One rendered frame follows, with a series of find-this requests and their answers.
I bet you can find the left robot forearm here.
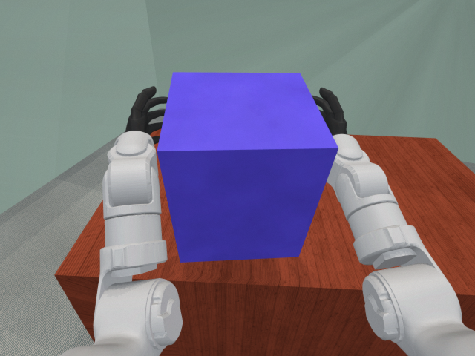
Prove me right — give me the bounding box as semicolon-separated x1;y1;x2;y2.
94;131;168;337

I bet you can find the carton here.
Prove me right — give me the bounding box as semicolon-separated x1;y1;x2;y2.
157;72;338;263

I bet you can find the right robot forearm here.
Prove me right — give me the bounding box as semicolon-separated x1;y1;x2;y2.
327;134;462;319

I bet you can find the right robot upper arm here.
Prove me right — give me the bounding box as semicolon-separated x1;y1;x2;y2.
362;263;475;356

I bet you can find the left robot upper arm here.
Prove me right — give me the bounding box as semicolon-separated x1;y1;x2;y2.
60;278;183;356

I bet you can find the robot right hand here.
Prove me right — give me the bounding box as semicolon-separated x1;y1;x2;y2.
312;88;347;136

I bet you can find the robot left hand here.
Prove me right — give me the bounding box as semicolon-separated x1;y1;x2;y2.
125;86;168;144

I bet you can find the pedestal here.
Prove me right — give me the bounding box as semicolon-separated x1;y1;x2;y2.
54;128;475;356

